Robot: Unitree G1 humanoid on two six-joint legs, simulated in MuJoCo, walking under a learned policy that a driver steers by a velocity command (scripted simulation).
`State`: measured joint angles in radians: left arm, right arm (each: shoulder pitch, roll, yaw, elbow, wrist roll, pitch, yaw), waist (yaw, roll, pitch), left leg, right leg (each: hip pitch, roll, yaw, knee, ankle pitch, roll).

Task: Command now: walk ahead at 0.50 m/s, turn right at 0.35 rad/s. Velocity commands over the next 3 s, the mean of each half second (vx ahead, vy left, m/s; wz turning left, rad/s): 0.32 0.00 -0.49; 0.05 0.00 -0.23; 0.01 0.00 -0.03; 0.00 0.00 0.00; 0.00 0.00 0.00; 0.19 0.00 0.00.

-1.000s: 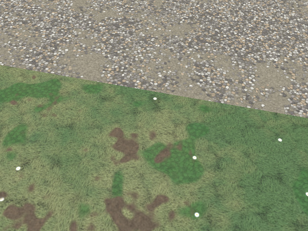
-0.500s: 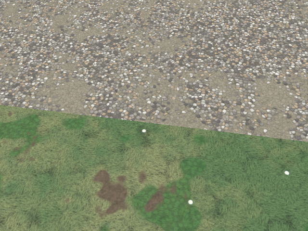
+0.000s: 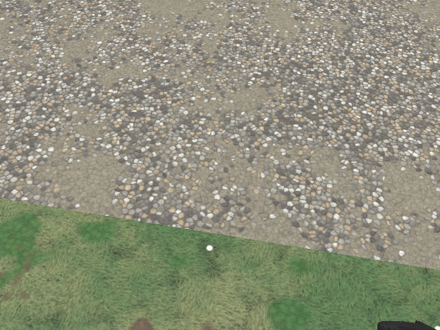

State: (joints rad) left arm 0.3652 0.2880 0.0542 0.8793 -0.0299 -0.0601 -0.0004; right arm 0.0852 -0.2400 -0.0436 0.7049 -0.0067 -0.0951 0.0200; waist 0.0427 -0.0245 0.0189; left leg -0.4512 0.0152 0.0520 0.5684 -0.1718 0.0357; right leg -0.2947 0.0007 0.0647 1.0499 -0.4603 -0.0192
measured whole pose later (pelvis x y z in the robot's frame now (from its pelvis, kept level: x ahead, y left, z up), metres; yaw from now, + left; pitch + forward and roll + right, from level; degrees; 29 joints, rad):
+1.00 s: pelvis +0.29 -0.02 +0.01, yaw -22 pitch +0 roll +0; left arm 0.17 0.22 0.04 0.72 0.02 0.02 0.01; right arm 0.22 -0.22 -0.04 0.83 -0.02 -0.02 -0.01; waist 0.00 -0.03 0.00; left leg -0.26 0.02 -0.02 0.56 -0.30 -0.02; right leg -0.33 0.07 0.08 0.54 -0.21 -0.02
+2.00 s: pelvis +0.32 +0.00 +0.01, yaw -22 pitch -2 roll +0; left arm 0.18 0.21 0.05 1.06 0.00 0.02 0.05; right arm 0.24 -0.21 -0.01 1.04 -0.01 -0.02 -0.02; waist 0.00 0.00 0.04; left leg -0.15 -0.03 0.01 0.47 -0.29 0.03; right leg -0.22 0.02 0.11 0.47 -0.22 0.03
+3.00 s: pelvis +0.38 -0.08 +0.00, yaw -21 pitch +1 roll +0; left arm 0.24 0.23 0.05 1.07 -0.02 -0.11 0.00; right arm 0.39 -0.27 -0.04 1.02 0.04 -0.06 -0.01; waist 0.00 0.05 -0.01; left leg -0.26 0.01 -0.05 0.91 -0.46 0.05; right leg -0.27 0.01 -0.06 0.56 -0.30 -0.05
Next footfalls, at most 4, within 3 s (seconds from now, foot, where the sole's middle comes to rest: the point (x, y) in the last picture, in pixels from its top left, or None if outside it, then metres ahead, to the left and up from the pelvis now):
0.40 right None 0.33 -0.15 -0.76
0.84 left None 0.37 0.09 -0.76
2.94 right None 0.38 -0.18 -0.76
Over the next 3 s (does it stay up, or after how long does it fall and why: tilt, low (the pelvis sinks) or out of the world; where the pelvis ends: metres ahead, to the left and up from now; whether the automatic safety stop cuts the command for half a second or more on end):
stays up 0.38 -0.08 0.00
